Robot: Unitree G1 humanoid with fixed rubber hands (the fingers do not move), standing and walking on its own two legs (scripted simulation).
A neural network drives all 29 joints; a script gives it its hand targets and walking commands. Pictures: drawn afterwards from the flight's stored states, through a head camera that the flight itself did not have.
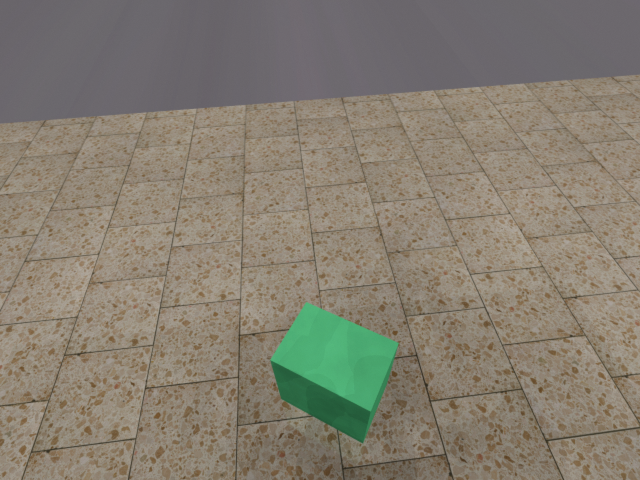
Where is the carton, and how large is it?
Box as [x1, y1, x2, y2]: [270, 302, 398, 442]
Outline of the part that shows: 306,302 270,359 281,398 362,442 385,387 398,343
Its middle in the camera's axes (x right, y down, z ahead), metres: +0.04 +0.40 +1.12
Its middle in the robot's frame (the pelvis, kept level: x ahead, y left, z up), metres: +0.50 +0.00 -0.63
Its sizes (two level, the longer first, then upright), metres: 0.280 0.194 0.295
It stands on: the floor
